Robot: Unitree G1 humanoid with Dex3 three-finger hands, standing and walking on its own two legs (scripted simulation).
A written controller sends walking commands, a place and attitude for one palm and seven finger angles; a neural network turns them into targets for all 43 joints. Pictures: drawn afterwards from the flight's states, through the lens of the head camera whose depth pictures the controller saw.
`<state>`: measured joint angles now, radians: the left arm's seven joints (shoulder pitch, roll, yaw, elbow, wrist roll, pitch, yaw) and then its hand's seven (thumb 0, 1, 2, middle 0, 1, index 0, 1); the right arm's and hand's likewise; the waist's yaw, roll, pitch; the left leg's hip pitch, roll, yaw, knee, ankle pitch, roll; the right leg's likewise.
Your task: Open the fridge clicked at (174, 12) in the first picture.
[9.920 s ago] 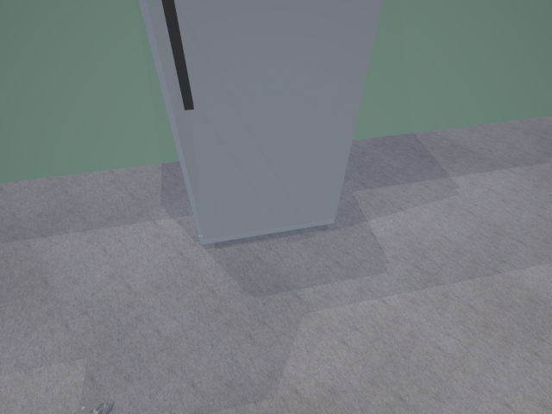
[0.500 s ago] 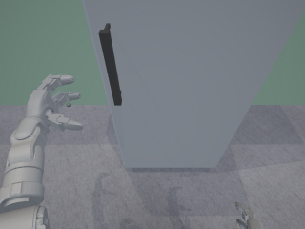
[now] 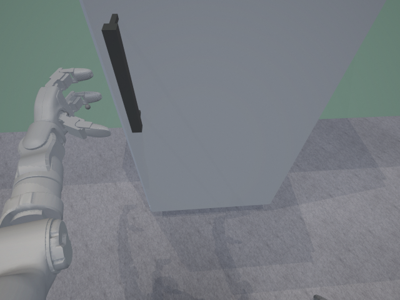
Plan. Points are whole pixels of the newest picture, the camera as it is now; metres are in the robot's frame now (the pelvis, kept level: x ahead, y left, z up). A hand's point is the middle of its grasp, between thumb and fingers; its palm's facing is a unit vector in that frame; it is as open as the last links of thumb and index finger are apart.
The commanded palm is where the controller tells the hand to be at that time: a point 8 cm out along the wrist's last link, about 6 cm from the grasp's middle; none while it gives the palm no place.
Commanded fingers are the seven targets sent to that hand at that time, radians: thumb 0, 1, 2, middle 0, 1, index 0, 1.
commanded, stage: move the hooked fingers beside the handle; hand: left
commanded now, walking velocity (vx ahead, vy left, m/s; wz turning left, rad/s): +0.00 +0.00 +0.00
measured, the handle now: (127, 81) +0.55 +0.17 +0.13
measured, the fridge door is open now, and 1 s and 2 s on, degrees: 0 0 0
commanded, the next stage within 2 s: feel for the door with the fingertips in 1.62 s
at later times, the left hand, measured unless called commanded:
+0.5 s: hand (95, 92) +0.49 +0.22 +0.15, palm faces +0.06 -1.00 +0.01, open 14.0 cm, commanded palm +0.46 +0.27 +0.14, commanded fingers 0.00 -0.50 0.30 -0.30 -1.20 -0.30 -1.20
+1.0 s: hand (91, 101) +0.48 +0.23 +0.13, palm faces +0.07 -1.00 +0.01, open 14.0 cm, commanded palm +0.46 +0.27 +0.14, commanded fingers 0.00 -0.50 0.30 -0.30 -1.20 -0.30 -1.20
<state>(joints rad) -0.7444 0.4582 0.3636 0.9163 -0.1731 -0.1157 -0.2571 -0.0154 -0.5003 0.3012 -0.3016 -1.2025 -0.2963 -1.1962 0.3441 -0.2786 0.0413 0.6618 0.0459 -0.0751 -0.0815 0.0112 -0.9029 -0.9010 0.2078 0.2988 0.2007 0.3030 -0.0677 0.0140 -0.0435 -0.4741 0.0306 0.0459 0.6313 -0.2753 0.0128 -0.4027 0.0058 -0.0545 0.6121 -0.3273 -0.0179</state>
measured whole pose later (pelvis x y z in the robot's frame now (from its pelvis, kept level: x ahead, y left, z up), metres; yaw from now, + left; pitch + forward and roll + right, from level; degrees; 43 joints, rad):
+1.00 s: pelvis +0.00 +0.01 -0.01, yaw +0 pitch +11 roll -2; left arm -0.87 0.52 0.37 1.08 -0.14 -0.18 -0.26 -0.02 -0.50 0.30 -0.30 -1.20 -0.29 -1.20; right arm 0.37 -0.28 0.03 0.63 0.03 -0.01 -0.06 0.01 -0.90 -0.90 0.21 0.30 0.20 0.30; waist -0.10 0.01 -0.06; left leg -0.59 0.04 0.03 0.71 -0.31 0.02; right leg -0.50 0.01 -0.06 0.66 -0.35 -0.01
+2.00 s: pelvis +0.00 +0.01 -0.01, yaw +0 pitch +10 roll -2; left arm -0.88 0.44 0.32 1.06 -0.17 -0.18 -0.22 -0.02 -0.50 0.30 -0.30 -1.20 -0.29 -1.20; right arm 0.37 -0.27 0.03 0.65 0.03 -0.01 -0.05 0.01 -0.90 -0.90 0.21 0.30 0.20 0.30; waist -0.09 0.02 -0.07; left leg -0.58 0.04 0.03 0.72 -0.31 0.02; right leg -0.49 0.01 -0.07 0.67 -0.35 -0.01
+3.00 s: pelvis +0.01 +0.00 -0.01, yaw -1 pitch +13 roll -2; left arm -0.95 0.50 0.38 1.16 -0.12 -0.22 -0.19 -0.02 -0.50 0.30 -0.32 -1.22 -0.32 -1.22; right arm 0.42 -0.27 0.03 0.66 0.01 0.01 -0.04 0.01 -0.90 -0.90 0.21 0.30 0.20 0.30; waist -0.13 0.02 -0.09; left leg -0.63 0.05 0.04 0.73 -0.33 0.02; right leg -0.54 0.02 -0.05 0.67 -0.36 -0.01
